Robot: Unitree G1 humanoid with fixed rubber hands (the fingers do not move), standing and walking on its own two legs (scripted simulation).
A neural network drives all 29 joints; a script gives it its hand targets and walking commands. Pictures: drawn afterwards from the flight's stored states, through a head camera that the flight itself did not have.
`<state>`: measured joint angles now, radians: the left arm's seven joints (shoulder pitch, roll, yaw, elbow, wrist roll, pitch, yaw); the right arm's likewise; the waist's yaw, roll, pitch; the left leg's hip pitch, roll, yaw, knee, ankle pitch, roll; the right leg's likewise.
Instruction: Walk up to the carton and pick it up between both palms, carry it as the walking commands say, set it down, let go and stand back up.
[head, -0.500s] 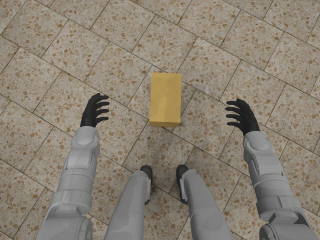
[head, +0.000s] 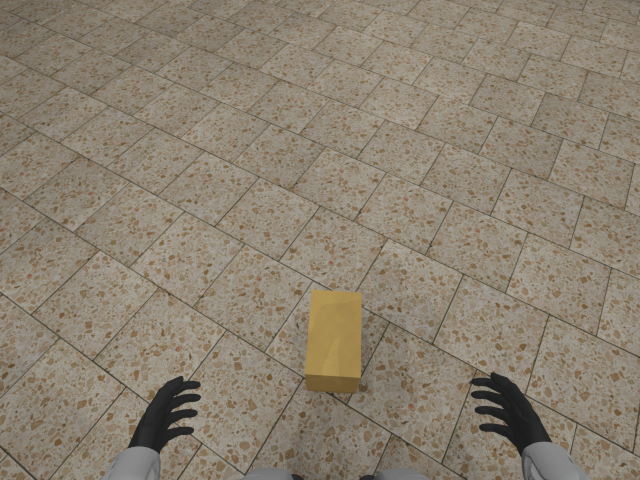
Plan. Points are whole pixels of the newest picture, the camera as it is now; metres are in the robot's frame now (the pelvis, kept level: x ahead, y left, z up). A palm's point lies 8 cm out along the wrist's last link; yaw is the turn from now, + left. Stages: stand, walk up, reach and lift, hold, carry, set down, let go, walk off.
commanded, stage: let go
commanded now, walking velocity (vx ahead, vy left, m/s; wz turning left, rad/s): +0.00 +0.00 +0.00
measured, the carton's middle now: (333, 342) +0.48 -0.01 -0.67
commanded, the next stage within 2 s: stand in 0.40 s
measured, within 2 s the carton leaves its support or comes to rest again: neither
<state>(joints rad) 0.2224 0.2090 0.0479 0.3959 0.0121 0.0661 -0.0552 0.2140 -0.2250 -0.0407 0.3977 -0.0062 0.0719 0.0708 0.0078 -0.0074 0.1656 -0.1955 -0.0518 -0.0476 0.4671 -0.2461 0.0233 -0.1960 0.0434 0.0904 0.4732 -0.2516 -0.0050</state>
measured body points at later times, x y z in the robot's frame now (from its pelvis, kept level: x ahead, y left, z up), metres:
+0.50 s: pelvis +0.03 +0.00 +0.00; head +0.00 -0.01 +0.45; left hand +0.17 +0.23 -0.10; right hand +0.17 -0.25 -0.09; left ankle +0.00 +0.10 -0.74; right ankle +0.00 -0.12 -0.74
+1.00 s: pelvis +0.06 +0.00 -0.01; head +0.00 -0.01 +0.44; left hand +0.08 +0.24 -0.15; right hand +0.05 -0.25 -0.16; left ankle +0.00 +0.10 -0.74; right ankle +0.00 -0.12 -0.74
